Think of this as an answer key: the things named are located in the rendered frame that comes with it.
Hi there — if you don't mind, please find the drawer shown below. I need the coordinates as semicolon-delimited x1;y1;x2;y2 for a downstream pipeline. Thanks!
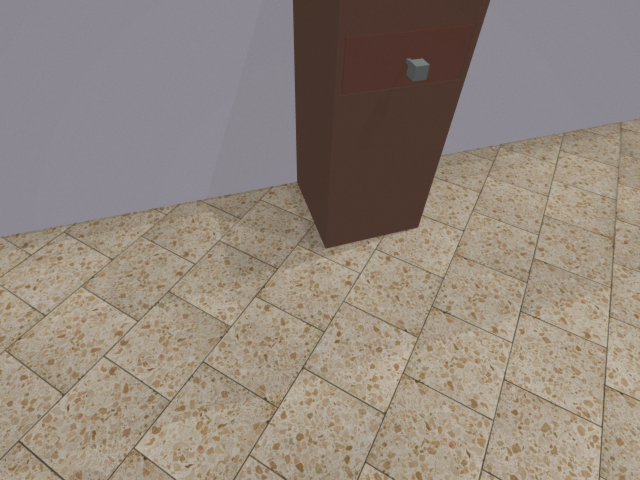
341;24;475;94

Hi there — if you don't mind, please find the cabinet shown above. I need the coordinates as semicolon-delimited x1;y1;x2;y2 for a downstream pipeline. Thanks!
293;0;490;248

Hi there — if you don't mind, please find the handle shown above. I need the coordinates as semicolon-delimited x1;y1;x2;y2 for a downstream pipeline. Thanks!
406;58;430;81

